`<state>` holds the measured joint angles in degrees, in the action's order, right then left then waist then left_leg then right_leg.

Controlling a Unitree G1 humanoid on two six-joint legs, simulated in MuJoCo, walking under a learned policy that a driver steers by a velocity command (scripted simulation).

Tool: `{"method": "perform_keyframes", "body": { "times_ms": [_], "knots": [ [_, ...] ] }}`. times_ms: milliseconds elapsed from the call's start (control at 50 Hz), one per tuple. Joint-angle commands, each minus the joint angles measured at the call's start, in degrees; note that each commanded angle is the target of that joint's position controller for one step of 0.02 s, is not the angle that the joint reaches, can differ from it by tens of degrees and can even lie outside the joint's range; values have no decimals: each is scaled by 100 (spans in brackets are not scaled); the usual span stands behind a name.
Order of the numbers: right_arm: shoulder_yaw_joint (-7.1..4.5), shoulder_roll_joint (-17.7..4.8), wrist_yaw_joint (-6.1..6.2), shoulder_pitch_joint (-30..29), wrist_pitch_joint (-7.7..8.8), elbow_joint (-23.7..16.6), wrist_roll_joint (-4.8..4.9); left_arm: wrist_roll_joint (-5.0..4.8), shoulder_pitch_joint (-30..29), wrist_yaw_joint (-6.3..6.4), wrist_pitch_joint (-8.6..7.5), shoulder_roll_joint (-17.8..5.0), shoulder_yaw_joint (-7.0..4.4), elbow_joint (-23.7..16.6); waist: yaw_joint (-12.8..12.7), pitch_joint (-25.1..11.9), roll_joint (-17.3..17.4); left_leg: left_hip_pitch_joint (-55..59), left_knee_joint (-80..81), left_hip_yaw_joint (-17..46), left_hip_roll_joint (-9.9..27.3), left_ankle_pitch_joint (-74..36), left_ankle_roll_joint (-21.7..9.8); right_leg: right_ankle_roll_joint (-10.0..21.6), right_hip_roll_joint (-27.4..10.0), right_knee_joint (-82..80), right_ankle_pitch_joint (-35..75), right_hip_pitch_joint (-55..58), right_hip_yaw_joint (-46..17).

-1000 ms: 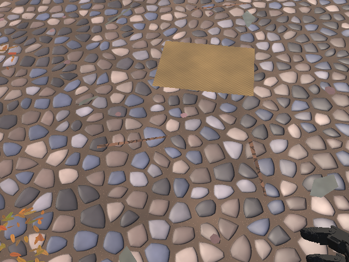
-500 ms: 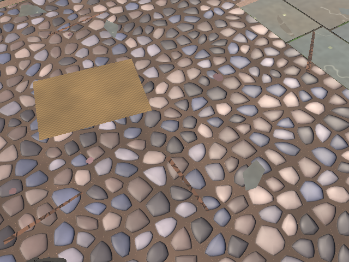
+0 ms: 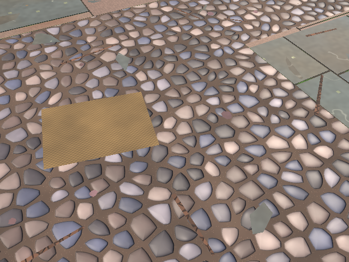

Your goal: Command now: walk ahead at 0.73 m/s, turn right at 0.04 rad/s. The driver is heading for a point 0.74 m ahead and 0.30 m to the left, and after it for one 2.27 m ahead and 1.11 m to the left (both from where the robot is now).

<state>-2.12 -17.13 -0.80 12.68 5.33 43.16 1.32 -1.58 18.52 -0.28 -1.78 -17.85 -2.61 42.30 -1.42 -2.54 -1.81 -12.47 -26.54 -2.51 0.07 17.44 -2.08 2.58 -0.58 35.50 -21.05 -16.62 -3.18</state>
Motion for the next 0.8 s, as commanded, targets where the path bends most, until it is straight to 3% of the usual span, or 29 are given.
{"method": "perform_keyframes", "body": {
  "times_ms": [20, 40, 60, 80, 140, 200, 260, 320, 360, 380, 400, 420, 440, 460, 480, 500, 520, 540, 560, 600, 640, 680, 760, 780, 800],
  "knots": [
    [-322, -1139, 7, 1528, 49, 53, -87, -135, -1456, -66, -447, -248, 41, -1191, 919, 483, 1094, 2602, 1602, 3977, 2476, 2903, -1445, 21, -320, 2703, -499, -4541, -133],
    [-236, -891, 5, 1311, 66, -44, -124, -131, -1372, -88, -478, -354, 6, -1163, 766, 611, 896, 2553, 1530, 3564, 2242, 2525, -1287, 29, -445, 3085, -1, -4808, -203],
    [-187, -796, -5, 1201, 62, -127, -146, -36, -1200, -109, -478, -317, 12, -1070, 648, 477, 770, 2450, 1508, 3129, 1995, 2174, -1179, 2, -541, 3257, 256, -4745, -118],
    [-148, -724, -14, 1110, 29, -144, -117, 34, -1178, -138, -474, -308, 9, -1069, 550, 607, 662, 2153, 1601, 2811, 1845, 1839, -1131, -70, -634, 3162, 470, -4699, -113],
    [-81, -615, 33, 1061, 26, -155, -141, 45, -1196, -169, -421, -202, 20, -1073, 391, 862, 736, 1201, 2075, 1967, 1413, 901, -1086, -322, -660, 2790, 1404, -4152, 74],
    [-59, -567, 104, 1162, 50, -45, -97, 56, -1692, -191, -432, -66, 90, -1212, 469, 1092, 720, 576, 2412, 1066, 1108, -337, -931, -388, -534, 1694, 2347, -3348, 356],
    [-64, -627, 147, 1566, 64, 171, 6, -2, -2321, -307, -508, 51, 140, -1417, 616, 1269, 632, 627, 2692, 790, 1230, -935, -850, -271, -398, 562, 2882, -2574, 407],
    [-113, -781, 171, 1624, -20, 255, 62, -43, -2458, -411, -571, -109, 76, -1487, 460, 1253, 711, 1226, 2413, 850, 1452, -1551, -798, -191, -198, -251, 2569, -2043, 294],
    [-187, -1021, 172, 1626, -92, 310, -34, -63, -2013, -350, -547, -429, -63, -1432, 112, 756, 1042, 1597, 1583, 921, 1560, -3662, -676, -88, 53, -324, 1953, -1123, 322],
    [-210, -1125, 164, 1630, -142, 348, -128, -108, -1289, -273, -504, -696, -199, -1304, -334, 193, 1229, 1519, 620, 839, 1466, -4828, -603, 40, 250, -220, 1427, -76, 451],
    [-172, -1074, 170, 1470, -173, 291, -220, -143, -45, -160, -424, -911, -334, -1005, -1057, -515, 1226, 548, -957, 655, 1193, -4814, -402, 101, 133, 38, 1159, 1723, 470],
    [5, -381, 169, 1696, -114, 38, -322, 24, 1026, -47, -345, -1382, -453, -778, -1205, -1649, 248, -1371, -3211, 662, 730, -2861, -211, 394, -1264, 264, -442, 4046, -1206],
    [209, 438, 134, 2421, 32, -94, 13, 198, 1239, -133, -386, -1650, -473, -627, -626, -2912, -1900, -2390, -4888, 1235, -12, 1099, -147, 919, -2245, -1290, -3491, 4789, -4176],
    [33, -233, 144, 1657, 72, -175, 310, 150, 1024, -125, -424, -1039, -336, -616, -767, -1958, -1695, -2972, -5520, 1298, 180, 864, -179, 618, -2166, -2126, -3492, 4072, -4393],
    [-46, -447, 159, 992, 62, -358, 347, 101, 706, -99, -443, -805, -275, -512, -751, -904, -1229, -3488, -5733, 1021, 386, 477, -173, 491, -2138, -2091, -2532, 3335, -3498],
    [-37, -403, 179, 654, 50, -406, 194, 144, 382, -94, -446, -667, -248, -439, -574, -428, -454, -3315, -5494, 933, 672, 88, -205, 437, -1974, -2004, -1427, 2476, -2657],
    [-69, -303, 142, 707, -14, -425, 108, 243, 94, -92, -473, -522, -232, -357, -245, -143, -503, -2952, -5224, 965, 880, -232, -187, 480, -1809, -2065, -743, 1683, -2004],
    [-93, -203, 94, 879, -145, -367, 131, 295, -179, -85, -513, -245, -179, -275, 8, -6, -595, -2578, -5129, 1019, 1042, -349, -177, 467, -1628, -2202, -428, 1184, -1487],
    [-107, -101, 61, 966, -280, -373, 190, 249, -408, -76, -538, -133, -172, -218, 170, 166, -740, -2472, -5052, 987, 1123, -280, -141, 512, -1643, -2407, -229, 892, -1090],
    [-102, 14, 66, 730, -494, -464, 146, 149, -718, -75, -581, -153, -206, -112, 320, 725, -562, -2691, -4940, 901, 1217, -256, -70, 475, -1669, -2761, 346, 399, -347],
    [-118, -33, 78, 506, -556, -573, 82, 219, -833, -35, -585, -279, -242, -67, 422, 1023, -324, -2992, -4651, 891, 1218, -822, 16, 464, -1585, -2917, 846, 280, 316],
    [-123, -98, 26, 250, -532, -660, 64, 274, -841, 19, -580, -375, -253, -62, 436, 1188, -127, -3073, -4112, 696, 1118, -1556, 20, 458, -1389, -3049, 1154, 332, 926],
    [-99, -184, -208, -568, -421, -903, 72, 232, -490, 76, -528, -820, -335, 25, 141, 1356, 442, -2973, -2648, 72, 971, -2420, -238, 301, -1310, -3163, 1804, 1211, 1721],
    [-91, -189, -271, -703, -394, -968, 91, 216, -488, 72, -483, -965, -369, 32, 137, 1402, 418, -2845, -2286, -96, 916, -2402, -308, 281, -1364, -3081, 2338, 1459, 1874],
    [-129, -298, -310, -726, -377, -1001, 101, 201, -545, 67, -428, -1106, -400, 9, 196, 1323, 328, -2550, -2010, -372, 707, -2322, -391, 215, -1342, -2839, 3660, 1707, 2015]
  ]
}}
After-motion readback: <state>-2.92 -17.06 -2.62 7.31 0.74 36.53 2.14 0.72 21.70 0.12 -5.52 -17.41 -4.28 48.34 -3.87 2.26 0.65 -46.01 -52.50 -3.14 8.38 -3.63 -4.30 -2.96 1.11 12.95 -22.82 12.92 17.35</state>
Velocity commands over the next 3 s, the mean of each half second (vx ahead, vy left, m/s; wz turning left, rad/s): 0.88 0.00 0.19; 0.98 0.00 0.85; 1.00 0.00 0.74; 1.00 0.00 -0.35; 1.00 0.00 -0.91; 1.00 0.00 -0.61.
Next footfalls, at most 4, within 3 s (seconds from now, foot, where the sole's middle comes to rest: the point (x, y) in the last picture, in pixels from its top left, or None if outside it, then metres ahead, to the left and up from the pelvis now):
0.40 right None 0.45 -0.16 -0.77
0.90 left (140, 202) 0.77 0.18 -0.77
1.36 right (123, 127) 1.21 0.31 -0.77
1.82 left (26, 122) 1.22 0.81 -0.77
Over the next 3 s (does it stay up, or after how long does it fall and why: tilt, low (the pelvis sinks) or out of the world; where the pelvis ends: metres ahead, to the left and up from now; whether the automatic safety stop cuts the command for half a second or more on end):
stays up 2.08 1.05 0.00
